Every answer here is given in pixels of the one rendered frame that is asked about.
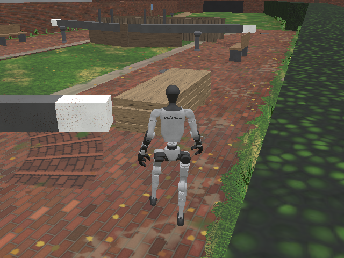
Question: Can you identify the right robot hand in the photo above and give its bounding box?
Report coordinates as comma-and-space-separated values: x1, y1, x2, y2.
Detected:
191, 145, 203, 155

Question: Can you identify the left robot upper arm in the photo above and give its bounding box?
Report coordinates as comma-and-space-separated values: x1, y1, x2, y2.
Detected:
146, 108, 161, 139

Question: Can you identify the robot right thigh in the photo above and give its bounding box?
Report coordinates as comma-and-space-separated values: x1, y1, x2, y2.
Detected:
178, 151, 191, 192

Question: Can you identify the left robot hand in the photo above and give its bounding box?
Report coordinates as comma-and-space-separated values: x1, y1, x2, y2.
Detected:
138, 153, 150, 167

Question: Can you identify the right robot upper arm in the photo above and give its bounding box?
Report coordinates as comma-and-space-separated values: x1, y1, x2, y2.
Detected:
184, 109, 199, 138

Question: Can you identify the left robot forearm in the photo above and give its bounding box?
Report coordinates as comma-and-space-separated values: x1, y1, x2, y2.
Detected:
139, 130, 151, 155

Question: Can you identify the left robot foot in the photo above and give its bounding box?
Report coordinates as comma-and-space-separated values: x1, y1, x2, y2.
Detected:
149, 195, 157, 206

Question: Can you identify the right robot forearm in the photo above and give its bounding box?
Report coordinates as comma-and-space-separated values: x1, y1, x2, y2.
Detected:
193, 130, 202, 147

